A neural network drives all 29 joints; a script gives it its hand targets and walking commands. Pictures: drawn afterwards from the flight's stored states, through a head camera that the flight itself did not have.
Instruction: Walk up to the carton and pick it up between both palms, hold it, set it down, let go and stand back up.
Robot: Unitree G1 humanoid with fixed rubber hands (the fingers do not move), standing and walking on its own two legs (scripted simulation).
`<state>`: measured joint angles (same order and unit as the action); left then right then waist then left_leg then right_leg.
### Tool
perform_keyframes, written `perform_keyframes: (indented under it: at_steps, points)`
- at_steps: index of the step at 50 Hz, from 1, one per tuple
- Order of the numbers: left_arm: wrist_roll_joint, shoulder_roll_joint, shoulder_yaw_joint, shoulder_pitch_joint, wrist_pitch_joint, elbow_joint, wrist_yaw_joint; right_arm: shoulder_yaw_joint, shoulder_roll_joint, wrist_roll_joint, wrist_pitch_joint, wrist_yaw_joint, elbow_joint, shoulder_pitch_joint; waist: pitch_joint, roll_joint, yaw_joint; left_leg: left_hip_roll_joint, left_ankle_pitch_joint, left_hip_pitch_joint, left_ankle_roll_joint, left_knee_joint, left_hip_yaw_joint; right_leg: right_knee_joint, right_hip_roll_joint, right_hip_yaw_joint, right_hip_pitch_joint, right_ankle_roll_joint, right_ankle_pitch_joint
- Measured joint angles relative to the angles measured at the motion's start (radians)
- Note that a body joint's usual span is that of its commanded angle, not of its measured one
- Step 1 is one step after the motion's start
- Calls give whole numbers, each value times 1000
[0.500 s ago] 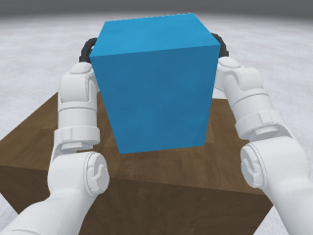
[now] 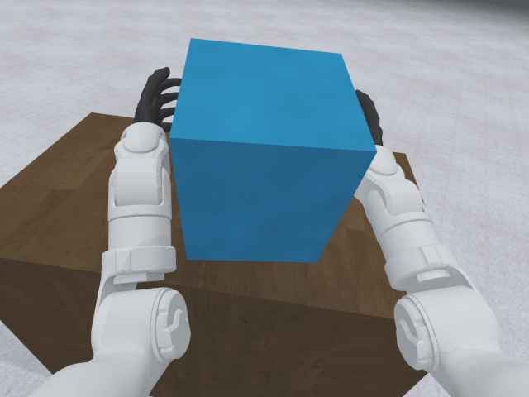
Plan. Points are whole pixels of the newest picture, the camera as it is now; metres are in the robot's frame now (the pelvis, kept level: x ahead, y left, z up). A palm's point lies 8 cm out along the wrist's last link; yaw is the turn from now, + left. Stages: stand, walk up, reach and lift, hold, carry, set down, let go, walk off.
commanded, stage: set down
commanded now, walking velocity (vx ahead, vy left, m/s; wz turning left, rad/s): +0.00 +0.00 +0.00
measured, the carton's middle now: (260, 161) +0.39 +0.00 +0.20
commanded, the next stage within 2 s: none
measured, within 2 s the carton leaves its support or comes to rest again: neither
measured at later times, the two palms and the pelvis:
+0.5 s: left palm (152, 137) +0.41 +0.16 +0.23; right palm (355, 158) +0.38 -0.14 +0.21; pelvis +0.00 +0.01 +0.00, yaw -1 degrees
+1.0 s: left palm (168, 150) +0.43 +0.14 +0.19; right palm (357, 166) +0.40 -0.16 +0.18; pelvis +0.01 +0.00 +0.00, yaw -2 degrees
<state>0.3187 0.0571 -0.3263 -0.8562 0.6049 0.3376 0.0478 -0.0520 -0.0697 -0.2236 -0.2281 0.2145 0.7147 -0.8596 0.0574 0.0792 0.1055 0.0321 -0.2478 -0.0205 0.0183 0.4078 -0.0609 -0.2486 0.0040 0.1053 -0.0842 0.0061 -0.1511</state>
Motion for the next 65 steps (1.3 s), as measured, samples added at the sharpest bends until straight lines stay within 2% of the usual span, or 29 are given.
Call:
perform_keyframes:
  at_steps: [6, 14, 22, 27, 34, 45, 58, 65]
  points:
    - [1, -13, 11, -1, 3, -12, -29, -30, 1, 17, 16, -25, 11, -6, -11, 1, -5, -4, 1, 13, -7, -2, 17, -7, -5, -17, 24, 6, 2]
    - [30, -20, -31, -61, -12, 88, -22, -113, 22, 108, 10, -59, 83, -50, -11, -2, -22, -20, 22, 7, -19, -38, 32, 0, -22, -30, 35, 16, 12]
    - [9, -16, -7, -25, -58, 103, -31, -136, 42, 135, 59, -63, 92, -17, -14, -4, -30, -20, 18, 21, -18, -28, 30, 3, -22, -28, 41, 17, 13]
    - [7, -19, -9, -27, -92, 181, -38, -189, 57, 173, 66, -76, 124, -5, -15, 0, -25, -23, 19, 23, -15, -33, 26, -3, -25, -24, 47, 17, 8]
    - [-6, -24, -10, -33, -145, 253, -58, -190, 43, 186, 80, -78, 143, -3, -26, -16, -32, -14, 16, 35, -13, -34, 39, -6, -17, -38, 67, 14, 8]
    - [-25, -11, -42, -45, -210, 346, -55, -212, 52, 227, 79, -71, 175, -26, -42, -32, -41, -11, 26, 50, -10, -55, 42, -7, -15, -40, 93, 10, 7]
    - [-65, 8, -24, -34, -281, 430, -65, -265, 80, 274, 118, -72, 203, -10, -52, -29, -50, -12, 21, 75, -7, -51, 40, -7, -15, -38, 116, 10, 3]
    - [-85, -4, -3, -10, -297, 401, -83, -223, 64, 242, 129, -69, 170, 17, -76, -34, -55, -7, 10, 96, -9, -36, 42, 1, -10, -40, 127, 11, 6]
